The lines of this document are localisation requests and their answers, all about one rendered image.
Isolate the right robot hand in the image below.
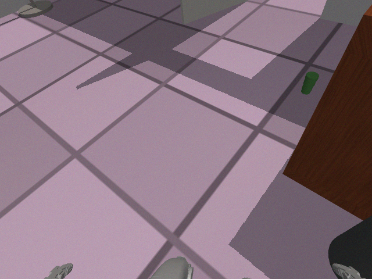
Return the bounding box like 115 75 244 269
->
332 263 366 279

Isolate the coat stand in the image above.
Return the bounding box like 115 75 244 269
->
18 0 53 17

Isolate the left robot hand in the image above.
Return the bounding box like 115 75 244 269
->
44 263 73 279

